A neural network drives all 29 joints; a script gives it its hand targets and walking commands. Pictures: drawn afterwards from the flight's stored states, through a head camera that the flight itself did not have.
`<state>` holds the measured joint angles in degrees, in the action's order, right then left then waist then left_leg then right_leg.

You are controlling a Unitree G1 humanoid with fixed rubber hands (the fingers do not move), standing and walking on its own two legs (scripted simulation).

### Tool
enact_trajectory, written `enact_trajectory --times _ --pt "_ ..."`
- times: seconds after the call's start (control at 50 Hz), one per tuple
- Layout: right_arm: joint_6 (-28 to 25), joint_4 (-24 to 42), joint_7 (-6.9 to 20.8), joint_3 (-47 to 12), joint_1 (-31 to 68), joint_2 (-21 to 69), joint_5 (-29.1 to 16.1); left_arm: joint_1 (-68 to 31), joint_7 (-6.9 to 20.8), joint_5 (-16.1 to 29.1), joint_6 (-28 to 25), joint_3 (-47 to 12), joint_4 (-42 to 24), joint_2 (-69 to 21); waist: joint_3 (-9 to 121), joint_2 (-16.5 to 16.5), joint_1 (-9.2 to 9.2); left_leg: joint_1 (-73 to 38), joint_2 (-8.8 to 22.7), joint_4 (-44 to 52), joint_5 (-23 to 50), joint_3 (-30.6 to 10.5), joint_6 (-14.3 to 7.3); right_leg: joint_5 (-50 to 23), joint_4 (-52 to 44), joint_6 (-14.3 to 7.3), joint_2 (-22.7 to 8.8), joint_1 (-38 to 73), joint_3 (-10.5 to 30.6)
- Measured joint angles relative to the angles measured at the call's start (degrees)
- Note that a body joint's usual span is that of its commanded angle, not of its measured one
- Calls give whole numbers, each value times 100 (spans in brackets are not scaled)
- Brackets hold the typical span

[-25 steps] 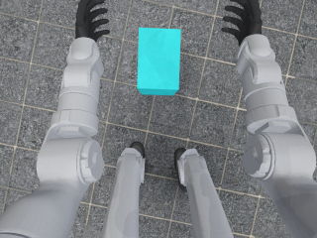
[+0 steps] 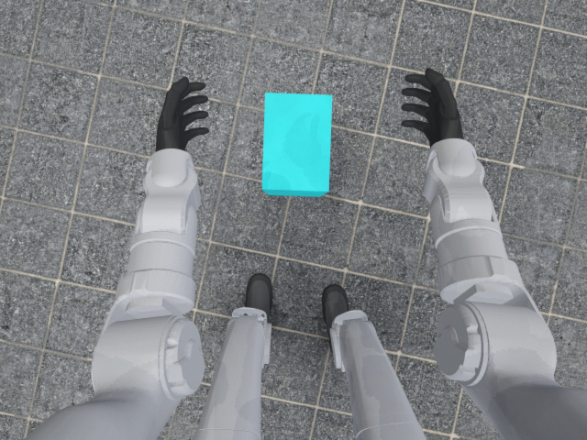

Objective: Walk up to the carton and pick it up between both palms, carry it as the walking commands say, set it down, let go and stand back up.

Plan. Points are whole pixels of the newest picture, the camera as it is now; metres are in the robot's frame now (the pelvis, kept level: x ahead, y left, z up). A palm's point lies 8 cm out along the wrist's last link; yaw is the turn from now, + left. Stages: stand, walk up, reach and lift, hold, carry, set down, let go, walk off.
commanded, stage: let go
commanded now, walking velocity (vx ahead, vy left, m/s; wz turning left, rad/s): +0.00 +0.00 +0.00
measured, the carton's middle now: (296, 151) +0.52 +0.00 -0.58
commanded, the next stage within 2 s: stand in 1.08 s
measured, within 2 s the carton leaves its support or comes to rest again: neither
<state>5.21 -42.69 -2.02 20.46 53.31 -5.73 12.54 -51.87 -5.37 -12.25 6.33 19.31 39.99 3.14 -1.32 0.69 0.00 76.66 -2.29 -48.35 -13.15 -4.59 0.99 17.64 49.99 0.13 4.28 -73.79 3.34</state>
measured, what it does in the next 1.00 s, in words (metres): rises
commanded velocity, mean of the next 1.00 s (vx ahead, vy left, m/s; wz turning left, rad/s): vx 0.00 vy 0.00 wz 0.00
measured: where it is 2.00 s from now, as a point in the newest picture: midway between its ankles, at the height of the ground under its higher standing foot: (298, 327)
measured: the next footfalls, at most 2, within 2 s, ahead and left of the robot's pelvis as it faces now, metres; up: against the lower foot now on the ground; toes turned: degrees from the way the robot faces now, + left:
none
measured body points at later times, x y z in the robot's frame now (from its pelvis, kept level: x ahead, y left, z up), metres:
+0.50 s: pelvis +0.03 +0.00 +0.07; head +0.15 +0.01 +0.50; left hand +0.27 +0.22 -0.03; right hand +0.27 -0.22 -0.03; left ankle +0.05 +0.12 -0.66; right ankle +0.02 -0.11 -0.66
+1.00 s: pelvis +0.06 +0.01 +0.08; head +0.07 +0.01 +0.53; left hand +0.23 +0.24 +0.00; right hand +0.24 -0.22 +0.00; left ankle +0.06 +0.12 -0.66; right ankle +0.02 -0.11 -0.66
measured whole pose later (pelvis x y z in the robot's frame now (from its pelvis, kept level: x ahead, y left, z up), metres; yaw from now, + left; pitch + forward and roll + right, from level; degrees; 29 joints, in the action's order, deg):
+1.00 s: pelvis +0.06 +0.01 +0.08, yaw +1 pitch -5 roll +0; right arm 7.6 -25.1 4.7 2.6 -11.2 -11.4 1.4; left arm 13.3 3.7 -1.2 8.0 1.8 23.0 12.6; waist -6.0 -0.7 0.4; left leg 6.7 -3.1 -25.9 -14.5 -3.8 -0.8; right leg 18.1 26.0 -0.3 1.6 -3.3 5.2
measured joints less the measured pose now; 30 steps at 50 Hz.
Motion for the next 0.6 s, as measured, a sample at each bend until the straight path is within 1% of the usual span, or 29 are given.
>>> enact_trajectory --times 0.08,0.14,0.22,0.36,0.48,0.6 --pt "-23 537 53 -396 -1066 10 -189 1022 77 175 -41 -310 -436 51 145 37 34 -499 -17 345 60 -21 -14 -52 -341 -8 -40 503 -1" --pt "-63 797 129 -611 -1861 -10 -332 1777 176 312 -114 -502 -644 112 293 28 40 -961 -18 622 93 -12 -27 -83 -611 -19 -62 959 23" --pt "-167 853 244 -778 -2742 -91 -497 2646 315 472 -243 -682 -708 182 458 -5 34 -1635 -8 937 128 13 -41 -128 -924 -28 -77 1623 63" --pt "-418 814 417 -1116 -3959 -269 -797 3908 516 722 -487 -997 -717 335 393 -83 41 -2963 9 1381 151 46 -55 -180 -1389 -41 -97 2948 118" --pt "-546 1041 481 -1440 -5025 -398 -1054 4944 608 975 -601 -1326 -946 537 76 -144 10 -4242 9 1792 168 55 -78 -215 -1827 -57 -131 4237 146" --pt "-514 1359 524 -1644 -5938 -552 -1194 5862 741 1156 -556 -1565 -1293 730 -203 -142 -5 -5447 3 2175 160 56 -116 -247 -2291 -60 -170 5478 165"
